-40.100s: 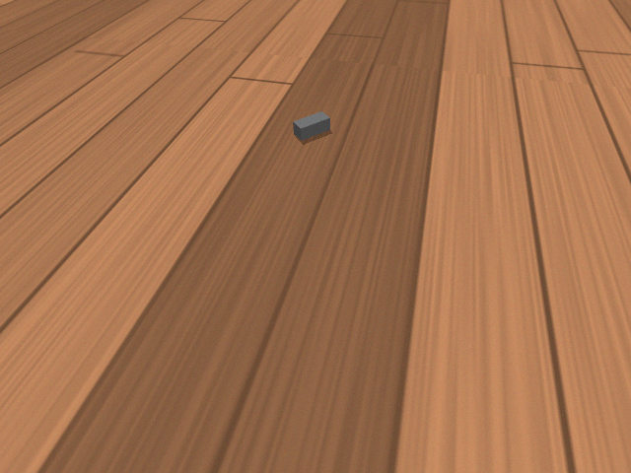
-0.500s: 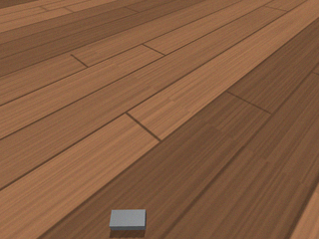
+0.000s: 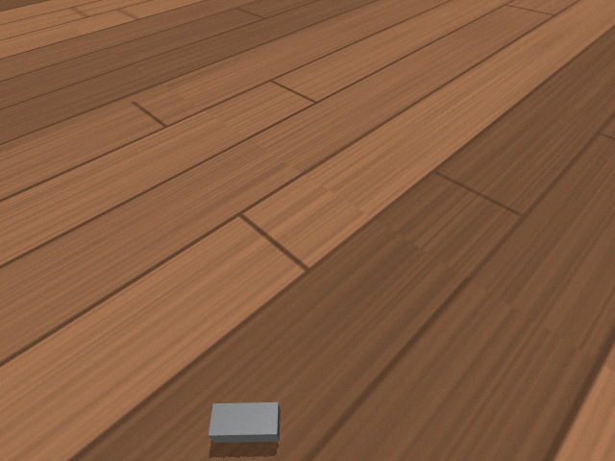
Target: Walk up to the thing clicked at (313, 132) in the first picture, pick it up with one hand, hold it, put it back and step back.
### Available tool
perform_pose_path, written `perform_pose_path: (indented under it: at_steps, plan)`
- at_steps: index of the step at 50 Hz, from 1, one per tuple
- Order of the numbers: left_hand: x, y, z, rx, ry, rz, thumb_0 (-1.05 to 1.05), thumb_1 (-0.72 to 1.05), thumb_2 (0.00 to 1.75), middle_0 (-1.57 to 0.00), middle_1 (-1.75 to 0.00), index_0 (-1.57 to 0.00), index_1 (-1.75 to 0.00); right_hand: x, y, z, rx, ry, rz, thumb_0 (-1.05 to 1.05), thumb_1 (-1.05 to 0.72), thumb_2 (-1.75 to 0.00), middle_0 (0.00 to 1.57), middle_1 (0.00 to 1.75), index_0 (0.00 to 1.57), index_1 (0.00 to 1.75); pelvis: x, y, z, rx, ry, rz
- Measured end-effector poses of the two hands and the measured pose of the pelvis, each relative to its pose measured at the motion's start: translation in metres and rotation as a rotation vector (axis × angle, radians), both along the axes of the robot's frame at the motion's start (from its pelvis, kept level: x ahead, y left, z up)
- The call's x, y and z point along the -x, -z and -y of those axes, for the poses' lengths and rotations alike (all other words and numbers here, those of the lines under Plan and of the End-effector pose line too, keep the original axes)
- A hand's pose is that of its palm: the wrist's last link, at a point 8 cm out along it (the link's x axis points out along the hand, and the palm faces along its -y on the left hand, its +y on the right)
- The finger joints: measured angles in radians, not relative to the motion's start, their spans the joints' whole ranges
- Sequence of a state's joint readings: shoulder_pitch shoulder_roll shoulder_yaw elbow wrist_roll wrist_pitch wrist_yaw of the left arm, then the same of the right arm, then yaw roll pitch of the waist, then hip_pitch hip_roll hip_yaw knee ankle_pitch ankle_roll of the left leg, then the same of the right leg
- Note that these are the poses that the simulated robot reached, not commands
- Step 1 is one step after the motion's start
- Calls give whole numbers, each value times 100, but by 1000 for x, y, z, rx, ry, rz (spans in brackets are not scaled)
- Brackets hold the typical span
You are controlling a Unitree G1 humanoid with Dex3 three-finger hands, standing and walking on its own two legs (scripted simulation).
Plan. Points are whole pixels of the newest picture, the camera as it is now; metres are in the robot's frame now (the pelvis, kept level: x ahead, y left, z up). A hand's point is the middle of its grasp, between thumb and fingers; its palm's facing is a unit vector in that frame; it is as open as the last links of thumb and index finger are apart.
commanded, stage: stand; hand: left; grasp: from above
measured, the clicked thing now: (246, 422) +0.39 +0.23 -0.74
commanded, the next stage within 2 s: step back in 0.04 s
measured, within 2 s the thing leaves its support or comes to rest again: neither
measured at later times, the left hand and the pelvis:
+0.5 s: hand out of the picture +0.09 +0.30 -0.18, palm faces -0.08 -0.93 -0.35, open 7.3 cm; pelvis -0.06 +0.04 -0.01, yaw -2 degrees
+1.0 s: hand out of the picture -0.05 +0.27 -0.15, palm faces -0.08 -0.91 -0.40, open 7.3 cm; pelvis -0.18 +0.02 -0.01, yaw -5 degrees
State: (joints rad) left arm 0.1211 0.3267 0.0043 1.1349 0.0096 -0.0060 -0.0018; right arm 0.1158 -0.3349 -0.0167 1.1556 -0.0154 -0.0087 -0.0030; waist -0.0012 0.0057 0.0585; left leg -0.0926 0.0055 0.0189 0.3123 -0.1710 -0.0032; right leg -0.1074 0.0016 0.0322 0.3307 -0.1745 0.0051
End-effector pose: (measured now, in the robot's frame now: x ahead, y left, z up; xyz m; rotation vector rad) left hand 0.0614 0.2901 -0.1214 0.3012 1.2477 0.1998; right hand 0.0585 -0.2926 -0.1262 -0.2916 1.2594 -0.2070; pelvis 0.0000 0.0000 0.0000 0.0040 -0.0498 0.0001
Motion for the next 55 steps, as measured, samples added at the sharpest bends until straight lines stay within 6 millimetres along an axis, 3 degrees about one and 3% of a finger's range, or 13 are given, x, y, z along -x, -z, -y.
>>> perform_pose_path:
  at_steps: [4, 12, 19, 24, 33, 42, 49, 55]
  plan:
    - [-4, 0, -1, -1, -1, 9, 0, 90, 90, -21, -30, -21, -30, -2, 0, 3, 2, 7, -1, 0, -91, -90, 20, 30, 20, 30, 2, 1, 1, 2, 2, -9]
    - [-9, 7, -23, -41, 38, 25, 0, 90, 90, -21, -30, -21, -30, 4, 0, 17, 65, 8, -7, 0, -91, -90, 20, 30, 20, 30, 28, 13, -8, 17, 10, -30]
    - [-24, 22, -54, -42, 77, 82, 0, 90, 90, -21, -30, -21, -30, 39, -6, 4, 132, 12, -29, 0, -91, -90, 20, 30, 20, 30, 47, 25, -35, 15, 10, -43]
    - [-22, 20, -54, -26, 100, 99, 0, 91, 90, -21, -30, -21, -30, 68, -17, -14, 135, 23, -42, 0, -91, -90, 20, 30, 20, 30, 61, 16, -41, 37, 25, -36]
    - [19, 21, -46, -18, 138, 61, 0, 90, 90, -21, -30, -21, -30, 93, -10, -21, 112, 49, 47, 0, -90, -90, 20, 30, 20, 30, 93, 19, -42, 17, 79, -19]
    - [73, 9, -26, -63, 152, 70, 0, 90, 90, -21, -30, -21, -30, 129, 16, 5, 58, 69, 95, 0, -91, -90, 20, 30, 20, 30, 139, 30, -21, 36, 97, 9]
    - [113, -13, -19, -70, 117, 107, 0, 90, 90, -21, -30, -21, -30, 167, 5, 13, 54, 50, 65, 0, -91, -90, 20, 30, 20, 30, 171, 15, -14, -31, 94, -14]
    - [131, -11, -24, -63, 116, 185, 0, 90, 90, -21, -30, -21, -30, 207, 5, 13, 99, 3, 17, 0, -91, -90, 20, 30, 20, 30, 208, 20, -21, -9, 44, -22]
